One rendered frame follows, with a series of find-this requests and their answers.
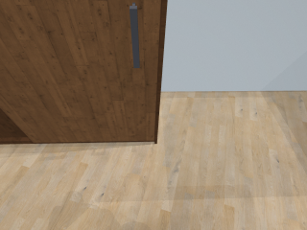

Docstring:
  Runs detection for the handle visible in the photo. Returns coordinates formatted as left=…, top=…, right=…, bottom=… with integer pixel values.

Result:
left=130, top=2, right=140, bottom=68

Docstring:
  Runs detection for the wardrobe door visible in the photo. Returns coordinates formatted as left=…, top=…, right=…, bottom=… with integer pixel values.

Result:
left=0, top=0, right=161, bottom=143
left=0, top=108, right=28, bottom=138

